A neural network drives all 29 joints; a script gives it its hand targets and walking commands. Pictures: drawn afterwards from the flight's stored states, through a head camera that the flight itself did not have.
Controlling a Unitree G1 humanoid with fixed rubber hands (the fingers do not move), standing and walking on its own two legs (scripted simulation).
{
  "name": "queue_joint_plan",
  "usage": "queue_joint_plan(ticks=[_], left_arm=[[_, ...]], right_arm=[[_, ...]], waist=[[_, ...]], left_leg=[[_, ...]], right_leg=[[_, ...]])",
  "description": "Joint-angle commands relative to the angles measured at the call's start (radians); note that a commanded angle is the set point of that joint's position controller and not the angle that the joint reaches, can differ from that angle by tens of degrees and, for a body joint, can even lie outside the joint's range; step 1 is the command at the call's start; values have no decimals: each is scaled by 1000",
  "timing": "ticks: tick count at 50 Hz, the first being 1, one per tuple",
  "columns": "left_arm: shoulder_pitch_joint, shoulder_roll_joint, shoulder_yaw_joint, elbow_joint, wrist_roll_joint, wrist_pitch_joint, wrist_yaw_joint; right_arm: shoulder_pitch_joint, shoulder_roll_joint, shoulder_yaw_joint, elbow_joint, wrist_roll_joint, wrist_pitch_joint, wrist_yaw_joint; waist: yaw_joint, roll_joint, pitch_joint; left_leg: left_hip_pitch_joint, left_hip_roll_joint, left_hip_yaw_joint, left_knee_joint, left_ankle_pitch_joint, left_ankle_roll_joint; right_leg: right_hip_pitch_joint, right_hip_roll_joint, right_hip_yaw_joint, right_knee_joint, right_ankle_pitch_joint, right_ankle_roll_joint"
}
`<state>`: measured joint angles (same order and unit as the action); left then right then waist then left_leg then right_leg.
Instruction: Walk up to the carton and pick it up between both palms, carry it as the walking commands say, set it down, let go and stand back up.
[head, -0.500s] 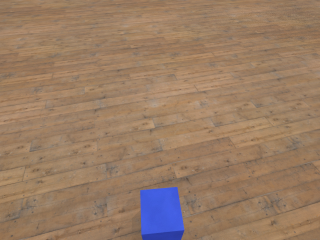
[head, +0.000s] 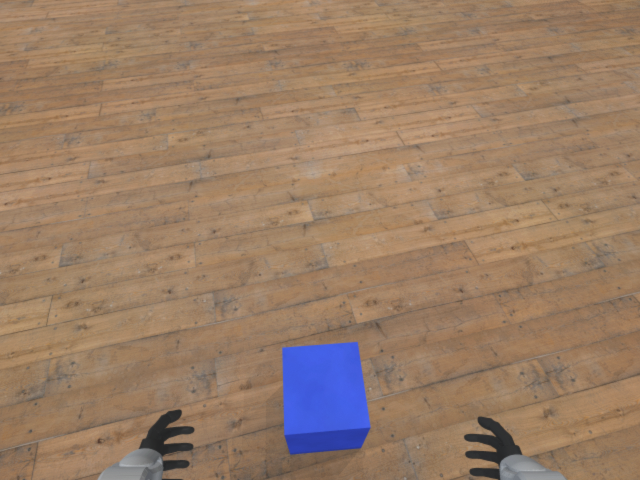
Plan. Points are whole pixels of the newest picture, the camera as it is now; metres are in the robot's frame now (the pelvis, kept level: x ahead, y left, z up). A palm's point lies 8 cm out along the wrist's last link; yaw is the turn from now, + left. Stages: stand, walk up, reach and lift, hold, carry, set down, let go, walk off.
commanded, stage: reach and lift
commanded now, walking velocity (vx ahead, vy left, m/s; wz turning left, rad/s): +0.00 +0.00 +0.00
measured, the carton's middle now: (323, 399) +0.41 +0.00 -0.63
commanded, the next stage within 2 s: none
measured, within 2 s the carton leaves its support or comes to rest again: neither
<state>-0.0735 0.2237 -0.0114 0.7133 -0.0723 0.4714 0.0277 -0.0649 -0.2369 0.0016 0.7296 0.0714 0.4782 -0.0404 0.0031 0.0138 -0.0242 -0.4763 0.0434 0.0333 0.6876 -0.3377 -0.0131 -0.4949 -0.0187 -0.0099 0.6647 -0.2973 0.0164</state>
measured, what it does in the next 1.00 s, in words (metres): lowers itself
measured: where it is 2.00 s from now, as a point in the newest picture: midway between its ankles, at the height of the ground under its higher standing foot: outside the picture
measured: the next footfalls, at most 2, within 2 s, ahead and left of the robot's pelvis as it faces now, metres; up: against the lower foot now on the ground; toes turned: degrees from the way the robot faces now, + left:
none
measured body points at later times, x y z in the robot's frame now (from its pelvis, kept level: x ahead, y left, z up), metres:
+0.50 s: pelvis -0.03 -0.01 -0.04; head +0.10 -0.01 +0.39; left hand +0.19 +0.21 -0.16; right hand +0.19 -0.22 -0.17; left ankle +0.00 +0.13 -0.72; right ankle +0.02 -0.13 -0.72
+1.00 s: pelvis -0.07 -0.02 -0.09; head +0.15 -0.02 +0.31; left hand +0.33 +0.18 -0.19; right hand +0.35 -0.21 -0.19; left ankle +0.00 +0.13 -0.72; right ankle +0.02 -0.13 -0.72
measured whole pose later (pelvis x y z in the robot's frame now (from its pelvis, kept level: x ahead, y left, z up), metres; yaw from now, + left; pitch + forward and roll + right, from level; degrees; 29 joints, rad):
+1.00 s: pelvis -0.07 -0.02 -0.09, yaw +1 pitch +28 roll +1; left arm -0.71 0.09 0.25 0.74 0.02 0.32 0.11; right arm -0.77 -0.20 -0.23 0.85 -0.04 0.31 -0.01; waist 0.01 0.01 -0.01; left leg -1.25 0.01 -0.04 1.12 -0.37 -0.05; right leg -1.27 0.00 0.03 1.12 -0.35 0.01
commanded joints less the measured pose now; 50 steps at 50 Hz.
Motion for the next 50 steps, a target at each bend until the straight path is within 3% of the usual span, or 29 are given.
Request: queue_joint_plan(ticks=[1, 4, 7, 13, 18, 25, 30, 40, 50], left_arm=[[217, -1, 20, -14, 20, 188, -8], [183, -36, 56, -119, 96, 167, -31], [81, -40, 96, -239, 145, 90, -42], [123, -53, 125, -318, 142, -54, -43], [122, -68, 123, -336, 122, -95, -34], [-73, -56, 126, -362, 110, -55, -21], [-310, -26, 142, -294, 94, -30, -17], [-662, -35, 222, -120, 93, -31, 39], [-802, -65, 283, -57, 91, -224, 99]], right_arm=[[191, 7, -6, -37, -14, 184, 5], [178, 27, -49, -148, -84, 156, 29], [81, 35, -105, -263, -137, 79, 42], [119, 43, -131, -317, -151, -64, 69], [105, 43, -119, -334, -127, -112, 75], [-98, 20, -123, -364, -102, -72, 71], [-352, 2, -133, -314, -72, -45, 63], [-718, -35, -189, -91, -85, -44, 28], [-905, -80, -255, 54, -119, -245, 28]], waist=[[6, -10, -133], [0, -5, -194], [-7, -11, -262], [-7, -9, -489], [-4, -3, -529], [-12, -16, -353], [-3, -27, -309], [-4, -22, -448], [2, -37, -729]], left_leg=[[24, -63, -2, -129, 212, 45], [71, -74, -28, -123, 407, 34], [20, -71, -40, -69, 483, 28], [-60, -83, -40, 99, 640, 1], [-166, -93, -20, 143, 475, -16], [-337, -84, 8, 145, -73, 1], [-388, -77, 16, 186, -202, 3], [-432, -91, 41, 253, -155, -28], [-521, -115, 37, 326, 134, -56]], right_leg=[[98, 60, -7, -108, 196, -56], [112, 67, 17, -95, 389, -47], [61, 64, 17, -37, 463, -34], [-79, 68, 16, 122, 579, -15], [-125, 75, 3, 166, 444, -3], [-232, 62, -31, 180, -79, -22], [-265, 46, -21, 202, -235, -24], [-319, 61, -37, 267, -178, -4], [-375, 92, -35, 353, 153, 11]])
